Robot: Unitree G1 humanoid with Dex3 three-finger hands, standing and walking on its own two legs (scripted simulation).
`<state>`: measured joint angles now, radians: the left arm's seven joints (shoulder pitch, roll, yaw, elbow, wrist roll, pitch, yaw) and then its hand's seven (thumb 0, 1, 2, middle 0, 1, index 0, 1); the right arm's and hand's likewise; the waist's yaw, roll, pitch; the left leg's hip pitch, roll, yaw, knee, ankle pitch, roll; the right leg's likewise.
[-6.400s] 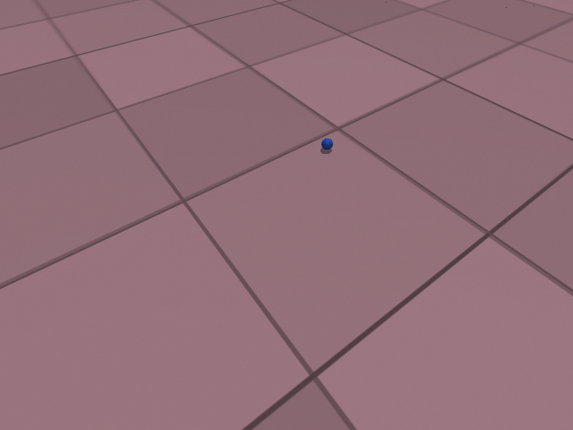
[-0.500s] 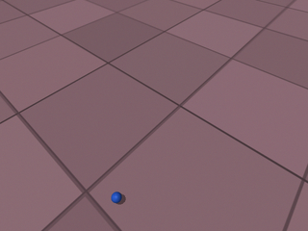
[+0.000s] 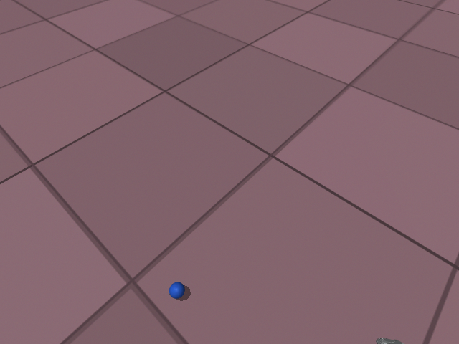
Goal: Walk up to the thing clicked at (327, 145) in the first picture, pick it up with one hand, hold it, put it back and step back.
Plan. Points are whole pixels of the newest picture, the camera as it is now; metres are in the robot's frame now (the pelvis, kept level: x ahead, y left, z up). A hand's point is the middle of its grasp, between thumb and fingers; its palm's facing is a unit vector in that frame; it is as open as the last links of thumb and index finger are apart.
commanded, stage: stand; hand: left
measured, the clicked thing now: (177, 290) +0.44 +0.24 -0.75
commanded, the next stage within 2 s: none
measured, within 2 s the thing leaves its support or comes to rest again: neither
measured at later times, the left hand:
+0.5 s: hand out of the picture +0.06 +0.25 -0.16, palm faces -0.02 -0.94 -0.34, open 7.4 cm
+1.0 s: hand out of the picture +0.07 +0.25 -0.16, palm faces -0.03 -0.94 -0.34, open 7.4 cm
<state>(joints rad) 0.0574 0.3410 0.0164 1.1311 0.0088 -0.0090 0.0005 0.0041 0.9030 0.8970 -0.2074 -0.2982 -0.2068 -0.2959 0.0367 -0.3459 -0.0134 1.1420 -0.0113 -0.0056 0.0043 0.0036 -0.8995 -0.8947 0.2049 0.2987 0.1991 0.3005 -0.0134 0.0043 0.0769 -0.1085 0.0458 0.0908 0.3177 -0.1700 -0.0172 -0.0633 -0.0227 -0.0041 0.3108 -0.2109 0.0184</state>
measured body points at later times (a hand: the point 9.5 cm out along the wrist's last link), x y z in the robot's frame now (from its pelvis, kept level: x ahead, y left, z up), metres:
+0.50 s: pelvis -0.02 -0.01 +0.00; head -0.01 -0.01 +0.45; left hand +0.06 +0.29 -0.13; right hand +0.06 -0.31 -0.14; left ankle +0.00 +0.13 -0.75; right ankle -0.03 -0.13 -0.75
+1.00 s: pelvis -0.01 +0.00 +0.00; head +0.00 -0.01 +0.45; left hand +0.07 +0.29 -0.13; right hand +0.06 -0.31 -0.13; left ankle +0.00 +0.13 -0.75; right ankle -0.03 -0.13 -0.75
